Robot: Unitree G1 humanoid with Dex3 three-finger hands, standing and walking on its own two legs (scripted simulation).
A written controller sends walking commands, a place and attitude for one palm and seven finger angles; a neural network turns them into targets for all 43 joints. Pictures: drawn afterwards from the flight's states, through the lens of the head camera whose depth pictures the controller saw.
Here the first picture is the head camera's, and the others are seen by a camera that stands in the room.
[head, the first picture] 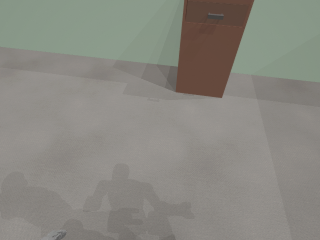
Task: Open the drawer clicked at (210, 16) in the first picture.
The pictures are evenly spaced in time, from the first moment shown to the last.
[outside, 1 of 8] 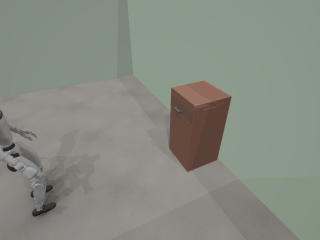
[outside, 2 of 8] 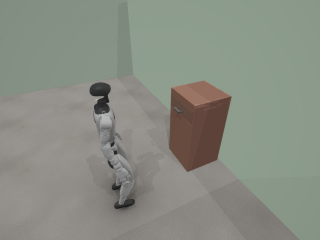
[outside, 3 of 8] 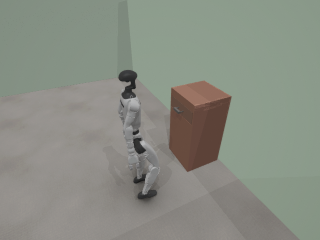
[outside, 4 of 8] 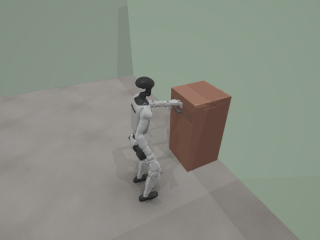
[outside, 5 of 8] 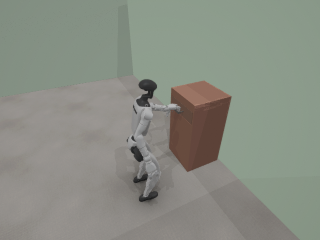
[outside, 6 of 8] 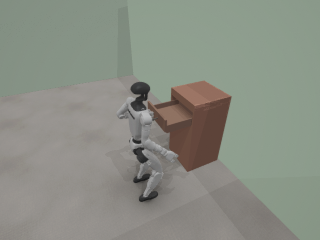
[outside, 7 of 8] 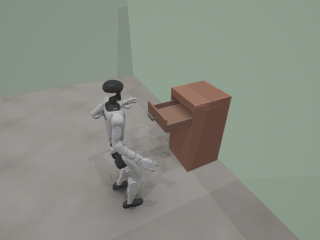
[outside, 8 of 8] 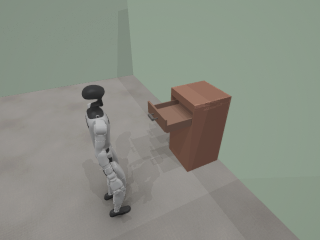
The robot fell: no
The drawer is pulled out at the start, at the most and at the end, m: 0.00 0.30 0.30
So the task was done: yes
